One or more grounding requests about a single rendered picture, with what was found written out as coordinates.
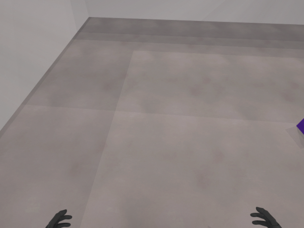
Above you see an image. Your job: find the right robot hand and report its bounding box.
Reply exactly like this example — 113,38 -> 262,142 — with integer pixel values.
250,207 -> 282,228

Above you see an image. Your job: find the left robot hand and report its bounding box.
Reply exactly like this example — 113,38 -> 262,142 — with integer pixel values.
45,209 -> 72,228

